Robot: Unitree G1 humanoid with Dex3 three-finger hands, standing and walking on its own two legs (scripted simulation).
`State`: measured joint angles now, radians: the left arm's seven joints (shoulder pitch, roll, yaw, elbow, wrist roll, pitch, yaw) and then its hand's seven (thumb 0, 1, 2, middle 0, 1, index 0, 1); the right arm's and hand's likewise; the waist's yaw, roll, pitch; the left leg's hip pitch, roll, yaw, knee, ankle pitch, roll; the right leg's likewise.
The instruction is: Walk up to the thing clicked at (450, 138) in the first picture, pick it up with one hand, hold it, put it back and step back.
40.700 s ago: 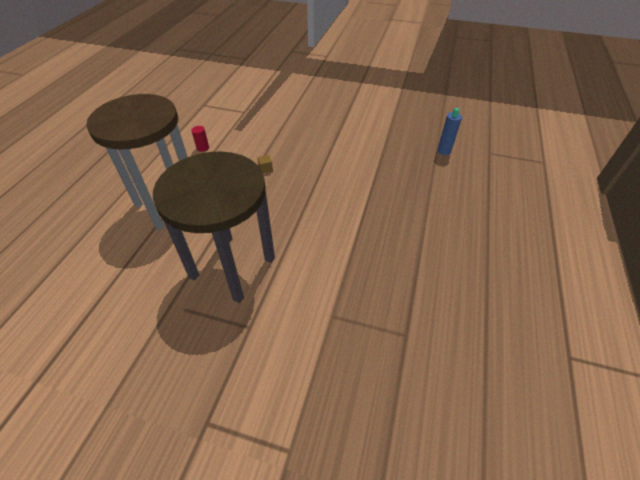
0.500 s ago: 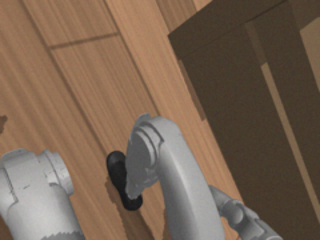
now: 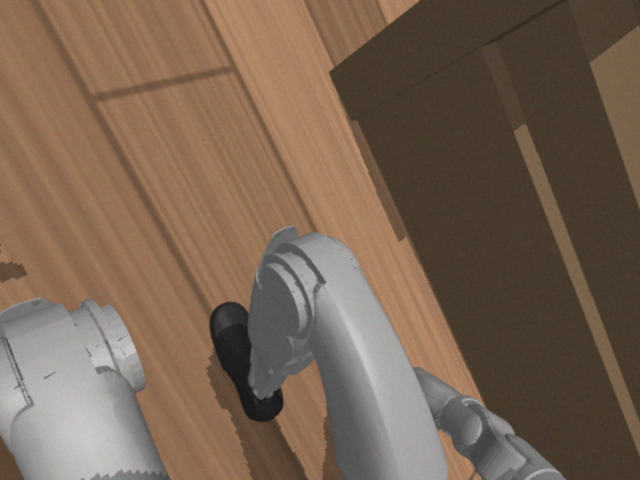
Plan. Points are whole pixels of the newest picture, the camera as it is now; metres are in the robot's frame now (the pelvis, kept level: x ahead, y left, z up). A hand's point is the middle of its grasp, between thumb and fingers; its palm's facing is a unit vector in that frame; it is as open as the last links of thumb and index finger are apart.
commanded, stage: withdraw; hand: left
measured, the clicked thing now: out of the picture +0.50 +0.26 -0.19
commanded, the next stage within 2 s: rise in 0.28 s
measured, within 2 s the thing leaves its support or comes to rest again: neither
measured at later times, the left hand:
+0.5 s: hand out of the picture +0.50 +0.34 -0.10, palm faces +0.22 -0.96 -0.18, open 16.9 cm
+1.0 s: hand out of the picture +0.36 +0.35 +0.04, palm faces +0.23 -0.86 -0.45, open 16.9 cm
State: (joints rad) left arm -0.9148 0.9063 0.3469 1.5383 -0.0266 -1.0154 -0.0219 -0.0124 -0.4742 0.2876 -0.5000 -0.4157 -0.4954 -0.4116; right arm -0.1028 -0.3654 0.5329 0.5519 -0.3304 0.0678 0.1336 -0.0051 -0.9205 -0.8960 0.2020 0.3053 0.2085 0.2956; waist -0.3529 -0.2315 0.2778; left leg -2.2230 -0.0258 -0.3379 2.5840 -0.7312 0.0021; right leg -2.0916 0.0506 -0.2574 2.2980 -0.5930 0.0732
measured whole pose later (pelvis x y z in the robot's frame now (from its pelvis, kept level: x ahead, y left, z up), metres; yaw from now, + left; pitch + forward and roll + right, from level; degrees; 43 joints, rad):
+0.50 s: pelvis +0.00 +0.00 +0.01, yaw +2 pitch +24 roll -16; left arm -0.97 0.97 0.38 1.40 0.08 -0.69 -0.14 -0.01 -0.50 0.10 -0.15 -0.11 -0.14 -0.10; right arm 0.02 -0.35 0.39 0.55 -0.21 0.15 0.10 0.00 -0.91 -0.90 0.20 0.31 0.21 0.30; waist -0.31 -0.12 0.15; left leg -2.25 -0.01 -0.24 2.51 -0.71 0.03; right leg -2.14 0.04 -0.19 2.27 -0.60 0.07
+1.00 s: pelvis +0.02 -0.01 +0.13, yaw +10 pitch +34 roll -6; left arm -0.39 0.54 0.29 0.63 0.10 -0.10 -0.01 -0.01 -0.44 0.13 -0.08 -0.08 -0.07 -0.08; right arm 0.14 -0.26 0.05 0.53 0.04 0.22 0.03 0.00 -0.90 -0.90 0.20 0.31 0.21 0.30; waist -0.10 0.03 -0.15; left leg -1.97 0.01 -0.07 2.07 -0.70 0.02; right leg -1.95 0.01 -0.04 1.97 -0.62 0.04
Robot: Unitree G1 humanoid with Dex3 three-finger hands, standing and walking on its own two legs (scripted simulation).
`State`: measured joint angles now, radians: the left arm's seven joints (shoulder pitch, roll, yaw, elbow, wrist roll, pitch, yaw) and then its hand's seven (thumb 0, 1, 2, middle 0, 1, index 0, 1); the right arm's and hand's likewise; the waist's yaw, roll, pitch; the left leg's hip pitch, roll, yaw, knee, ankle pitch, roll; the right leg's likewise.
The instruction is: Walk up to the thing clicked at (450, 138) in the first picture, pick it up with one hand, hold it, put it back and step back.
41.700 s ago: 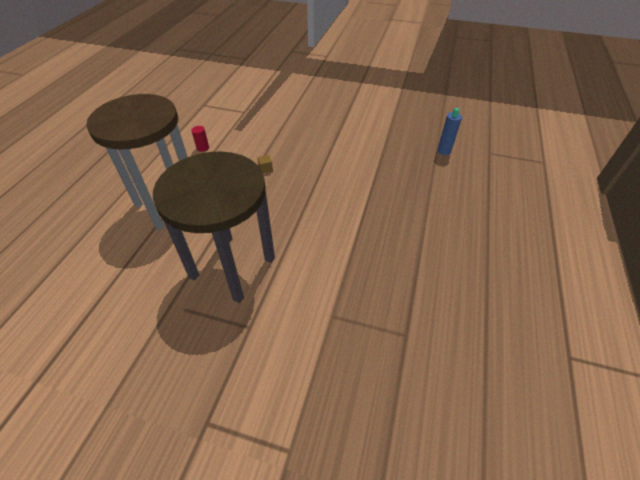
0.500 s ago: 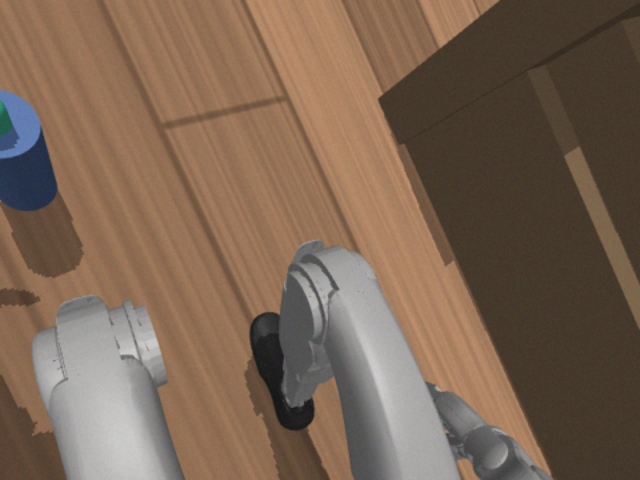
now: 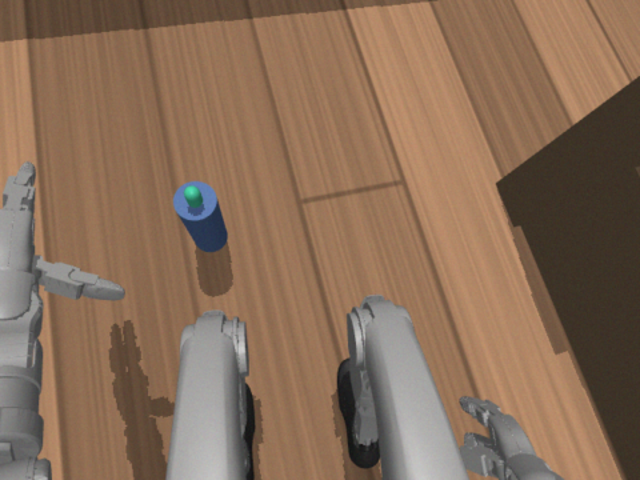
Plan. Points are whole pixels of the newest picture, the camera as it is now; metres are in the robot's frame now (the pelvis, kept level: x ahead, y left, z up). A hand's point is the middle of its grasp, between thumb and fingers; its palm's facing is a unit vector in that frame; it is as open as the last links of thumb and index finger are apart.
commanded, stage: home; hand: left
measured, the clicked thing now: (202, 217) +0.52 +0.17 -0.32
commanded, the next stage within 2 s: none
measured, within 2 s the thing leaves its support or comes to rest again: neither
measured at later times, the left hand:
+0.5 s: hand (24, 310) +0.29 +0.22 +0.11, palm faces +0.15 -0.93 -0.35, open 17.0 cm
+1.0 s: hand out of the picture +0.22 +0.19 +0.22, palm faces +0.20 -0.94 -0.29, open 17.4 cm
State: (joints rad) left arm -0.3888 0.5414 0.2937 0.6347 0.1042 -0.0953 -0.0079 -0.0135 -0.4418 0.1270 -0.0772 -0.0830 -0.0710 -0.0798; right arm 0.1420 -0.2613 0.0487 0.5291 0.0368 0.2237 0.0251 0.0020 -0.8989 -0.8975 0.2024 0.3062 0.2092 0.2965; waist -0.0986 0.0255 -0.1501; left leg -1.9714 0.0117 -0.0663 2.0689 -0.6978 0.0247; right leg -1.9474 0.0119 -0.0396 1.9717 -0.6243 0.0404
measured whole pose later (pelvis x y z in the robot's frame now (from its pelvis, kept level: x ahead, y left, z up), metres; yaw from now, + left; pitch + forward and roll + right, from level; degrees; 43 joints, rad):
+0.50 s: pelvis +0.06 -0.01 +0.21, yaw +4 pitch +21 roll -3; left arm 0.07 0.29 0.09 0.42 0.01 0.12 0.14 -0.01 -0.46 0.12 -0.09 -0.09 -0.09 -0.09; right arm 0.22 -0.23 0.02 0.51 0.06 0.03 -0.11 0.00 -0.90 -0.90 0.20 0.31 0.21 0.30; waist -0.06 0.01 -0.17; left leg -1.10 0.02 -0.05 1.32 -0.58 -0.01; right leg -1.09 0.01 -0.04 1.26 -0.53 0.00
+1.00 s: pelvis +0.08 -0.01 +0.27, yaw +5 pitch +8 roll -2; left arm 0.50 0.21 -0.02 -0.01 -0.01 0.24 0.14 -0.01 -0.52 0.07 -0.06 -0.07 -0.06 -0.06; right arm 0.27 -0.21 0.03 0.44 0.03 -0.09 -0.17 0.01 -0.89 -0.90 0.20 0.31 0.21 0.30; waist -0.02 0.03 -0.13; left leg -0.64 0.01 -0.04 0.99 -0.49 0.00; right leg -0.63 0.00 -0.03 0.93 -0.45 0.01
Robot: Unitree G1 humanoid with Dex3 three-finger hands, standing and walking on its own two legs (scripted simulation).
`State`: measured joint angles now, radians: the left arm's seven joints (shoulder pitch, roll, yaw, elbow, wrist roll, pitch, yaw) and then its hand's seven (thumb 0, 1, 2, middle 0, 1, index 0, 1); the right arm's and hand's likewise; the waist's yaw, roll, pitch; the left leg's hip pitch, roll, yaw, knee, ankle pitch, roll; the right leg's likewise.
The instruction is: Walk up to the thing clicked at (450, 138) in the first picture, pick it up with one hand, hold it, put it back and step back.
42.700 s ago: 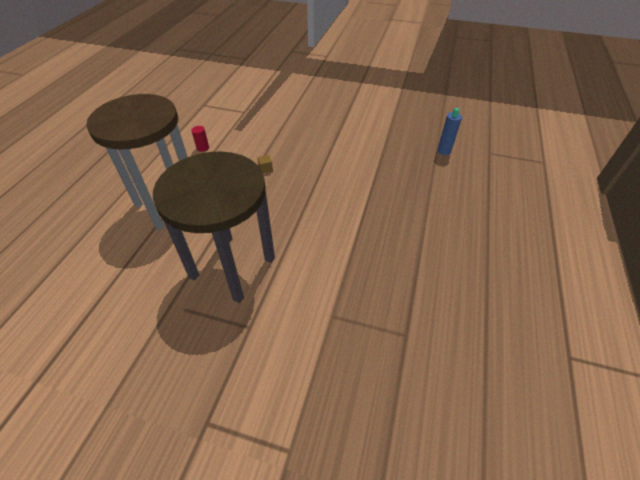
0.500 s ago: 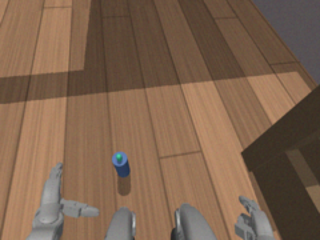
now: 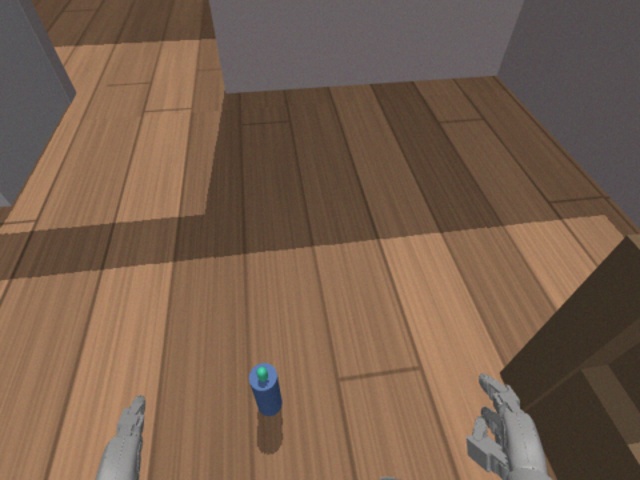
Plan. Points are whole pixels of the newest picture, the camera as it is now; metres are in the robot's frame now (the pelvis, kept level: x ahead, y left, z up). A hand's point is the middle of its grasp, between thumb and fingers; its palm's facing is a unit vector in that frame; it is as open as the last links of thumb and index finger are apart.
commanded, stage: home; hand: left
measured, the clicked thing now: (266, 388) +0.45 +0.14 -0.59
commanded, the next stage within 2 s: stand in 1.44 s
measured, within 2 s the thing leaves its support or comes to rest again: neither
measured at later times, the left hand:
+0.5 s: hand (185, 463) +0.17 +0.17 -0.05, palm faces +0.10 -0.95 -0.28, open 17.5 cm
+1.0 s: hand (185, 460) +0.17 +0.17 -0.05, palm faces +0.11 -0.96 -0.28, open 17.5 cm
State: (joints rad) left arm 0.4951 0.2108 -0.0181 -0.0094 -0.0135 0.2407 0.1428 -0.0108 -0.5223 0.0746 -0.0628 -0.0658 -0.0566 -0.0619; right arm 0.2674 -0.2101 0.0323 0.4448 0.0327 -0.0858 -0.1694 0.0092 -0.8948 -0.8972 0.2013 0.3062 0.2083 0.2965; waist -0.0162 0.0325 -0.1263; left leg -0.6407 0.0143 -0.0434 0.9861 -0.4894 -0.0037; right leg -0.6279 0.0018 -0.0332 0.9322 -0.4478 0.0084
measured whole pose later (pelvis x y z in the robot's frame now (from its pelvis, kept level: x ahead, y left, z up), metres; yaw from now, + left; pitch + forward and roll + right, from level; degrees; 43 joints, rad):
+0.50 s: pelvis +0.00 -0.01 +0.00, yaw +0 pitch +8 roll -2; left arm 0.47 0.20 -0.01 0.01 -0.01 0.24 0.14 -0.01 -0.55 0.06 -0.05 -0.06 -0.05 -0.05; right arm 0.29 -0.22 0.02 0.50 0.02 -0.11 -0.17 0.01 -0.90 -0.90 0.20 0.31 0.21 0.30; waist -0.02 0.03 -0.11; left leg -0.61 0.02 -0.05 0.97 -0.49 -0.02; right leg -0.61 0.01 -0.04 0.92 -0.45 0.00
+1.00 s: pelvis +0.01 -0.01 +0.00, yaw +0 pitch +8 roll -2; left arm 0.47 0.20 -0.01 0.00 -0.01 0.24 0.13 -0.01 -0.56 0.05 -0.05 -0.06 -0.05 -0.05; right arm 0.28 -0.21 0.03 0.50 0.02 -0.13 -0.18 0.01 -0.90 -0.90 0.20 0.31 0.21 0.30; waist -0.02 0.03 -0.11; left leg -0.61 0.02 -0.05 0.96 -0.49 -0.02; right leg -0.60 0.01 -0.04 0.92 -0.46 0.00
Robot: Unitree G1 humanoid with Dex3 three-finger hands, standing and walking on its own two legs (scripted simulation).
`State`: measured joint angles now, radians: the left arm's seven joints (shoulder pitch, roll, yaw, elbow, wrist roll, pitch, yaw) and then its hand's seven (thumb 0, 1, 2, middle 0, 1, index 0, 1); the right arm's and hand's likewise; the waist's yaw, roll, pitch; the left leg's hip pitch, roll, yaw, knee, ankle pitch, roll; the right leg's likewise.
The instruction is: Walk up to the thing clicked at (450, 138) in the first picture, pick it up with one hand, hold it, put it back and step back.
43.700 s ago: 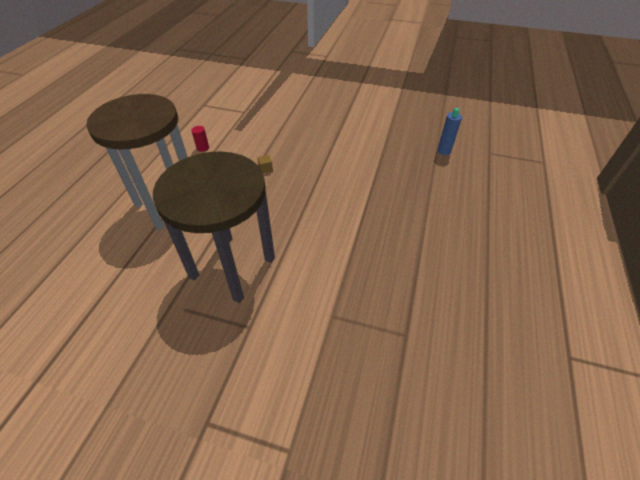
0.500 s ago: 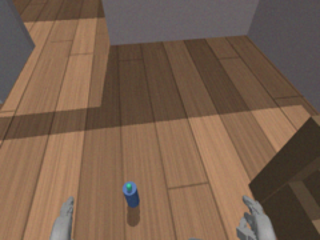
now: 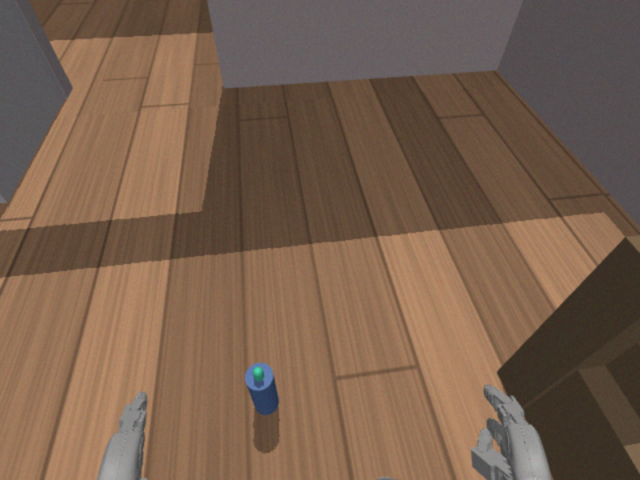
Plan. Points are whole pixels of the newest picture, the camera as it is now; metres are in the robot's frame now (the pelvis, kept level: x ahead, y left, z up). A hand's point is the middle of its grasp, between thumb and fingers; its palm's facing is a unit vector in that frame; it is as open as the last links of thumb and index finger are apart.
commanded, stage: home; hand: left
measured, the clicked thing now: (262, 387) +0.44 +0.15 -0.60
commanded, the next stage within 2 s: stand in 0.44 s
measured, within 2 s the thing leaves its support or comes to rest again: neither
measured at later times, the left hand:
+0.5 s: hand (168, 468) +0.16 +0.19 -0.06, palm faces +0.10 -0.95 -0.28, open 17.5 cm
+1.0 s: hand (173, 473) +0.16 +0.19 -0.07, palm faces +0.05 -0.95 -0.31, open 9.2 cm
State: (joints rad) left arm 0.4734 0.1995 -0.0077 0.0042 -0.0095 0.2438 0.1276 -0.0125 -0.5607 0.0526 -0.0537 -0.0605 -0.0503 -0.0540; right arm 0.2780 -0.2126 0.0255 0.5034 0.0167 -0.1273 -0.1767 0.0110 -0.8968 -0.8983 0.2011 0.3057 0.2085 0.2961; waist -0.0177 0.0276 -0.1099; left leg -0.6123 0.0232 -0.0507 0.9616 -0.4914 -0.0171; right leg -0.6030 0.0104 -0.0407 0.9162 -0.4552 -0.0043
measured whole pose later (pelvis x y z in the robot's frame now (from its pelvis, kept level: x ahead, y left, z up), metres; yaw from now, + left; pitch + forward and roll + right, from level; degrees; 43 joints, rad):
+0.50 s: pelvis +0.00 +0.01 +0.00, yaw +0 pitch +8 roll -2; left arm 0.47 0.20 -0.01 0.01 -0.01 0.25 0.13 -0.01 -0.56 0.05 -0.05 -0.06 -0.05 -0.05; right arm 0.29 -0.21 0.03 0.51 0.01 -0.13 -0.17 0.01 -0.90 -0.90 0.20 0.31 0.21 0.30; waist -0.02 0.03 -0.11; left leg -0.61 0.02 -0.04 0.97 -0.49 -0.01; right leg -0.60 0.00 -0.03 0.91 -0.45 0.01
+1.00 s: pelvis -0.01 +0.00 +0.00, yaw +0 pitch +6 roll -1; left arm 0.41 0.22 -0.02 0.12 0.04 0.17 0.10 0.00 0.57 0.83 -0.20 -0.30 -0.19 -0.29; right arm 0.25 -0.22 0.02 0.56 -0.04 -0.12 -0.15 0.01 -0.90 -0.90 0.20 0.31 0.21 0.30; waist 0.00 0.02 -0.06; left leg -0.57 0.01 -0.04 0.94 -0.48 -0.01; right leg -0.56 0.00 -0.03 0.91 -0.45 -0.01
